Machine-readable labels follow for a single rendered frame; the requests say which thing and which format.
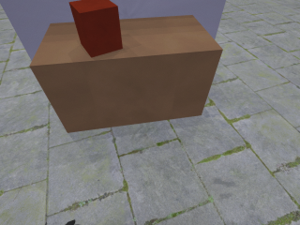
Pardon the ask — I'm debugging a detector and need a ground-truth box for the pedestal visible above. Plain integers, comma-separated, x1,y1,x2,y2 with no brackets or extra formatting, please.
29,15,223,133

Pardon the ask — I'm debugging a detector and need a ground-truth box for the carton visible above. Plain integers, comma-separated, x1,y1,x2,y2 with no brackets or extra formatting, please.
69,0,123,58

